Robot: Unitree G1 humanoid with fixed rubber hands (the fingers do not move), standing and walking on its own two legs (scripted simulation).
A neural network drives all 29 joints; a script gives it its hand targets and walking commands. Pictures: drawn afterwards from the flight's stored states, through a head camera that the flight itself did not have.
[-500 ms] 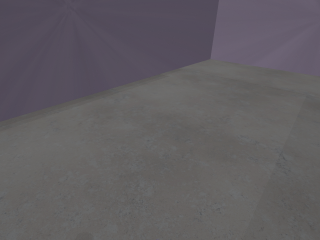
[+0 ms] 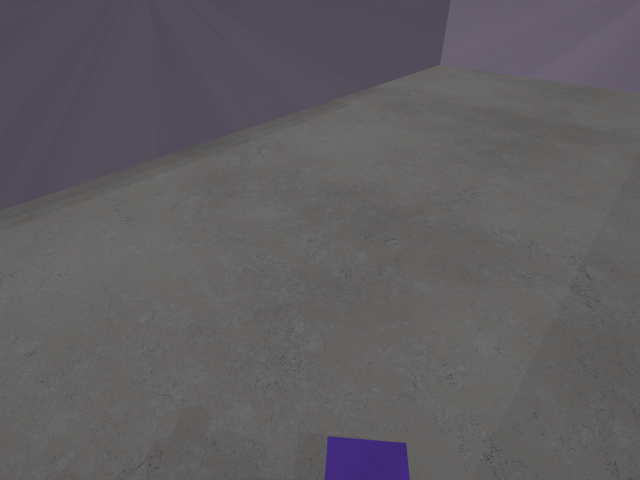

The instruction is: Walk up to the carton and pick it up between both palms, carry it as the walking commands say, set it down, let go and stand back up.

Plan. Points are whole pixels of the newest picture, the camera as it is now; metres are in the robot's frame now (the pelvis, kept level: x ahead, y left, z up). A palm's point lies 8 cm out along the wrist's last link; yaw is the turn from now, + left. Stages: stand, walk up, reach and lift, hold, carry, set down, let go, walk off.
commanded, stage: stand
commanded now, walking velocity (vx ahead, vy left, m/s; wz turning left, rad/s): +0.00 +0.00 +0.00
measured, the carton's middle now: out of the picture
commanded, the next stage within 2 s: none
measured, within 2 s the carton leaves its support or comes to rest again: neither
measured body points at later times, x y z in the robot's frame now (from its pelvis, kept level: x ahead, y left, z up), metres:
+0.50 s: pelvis -0.05 -0.02 +0.01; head -0.12 -0.02 +0.45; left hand -0.12 +0.18 -0.16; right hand -0.12 -0.21 -0.16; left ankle -0.07 +0.07 -0.72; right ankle -0.04 -0.15 -0.72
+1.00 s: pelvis -0.10 -0.04 +0.01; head -0.15 -0.04 +0.45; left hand -0.16 +0.16 -0.16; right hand -0.15 -0.24 -0.16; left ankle -0.07 +0.07 -0.72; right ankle -0.04 -0.15 -0.72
